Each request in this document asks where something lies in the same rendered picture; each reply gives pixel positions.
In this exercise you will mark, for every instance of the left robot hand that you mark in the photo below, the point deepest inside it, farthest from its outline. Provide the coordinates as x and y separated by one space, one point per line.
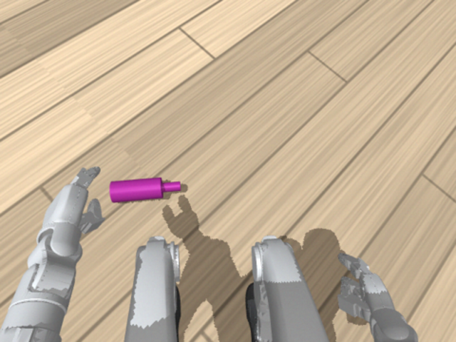
69 204

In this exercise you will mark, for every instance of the right robot hand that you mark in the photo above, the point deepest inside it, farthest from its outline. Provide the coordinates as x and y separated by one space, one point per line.
363 298

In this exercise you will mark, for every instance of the right robot foot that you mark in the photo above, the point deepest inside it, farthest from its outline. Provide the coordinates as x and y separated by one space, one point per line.
251 311

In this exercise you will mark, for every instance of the left robot arm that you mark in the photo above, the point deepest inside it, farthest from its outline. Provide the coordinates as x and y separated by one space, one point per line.
41 300

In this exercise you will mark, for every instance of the bottle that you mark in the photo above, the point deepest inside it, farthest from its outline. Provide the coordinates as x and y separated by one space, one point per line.
142 189

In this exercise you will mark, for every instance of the right robot arm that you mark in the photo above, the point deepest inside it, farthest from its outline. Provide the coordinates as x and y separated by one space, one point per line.
388 325

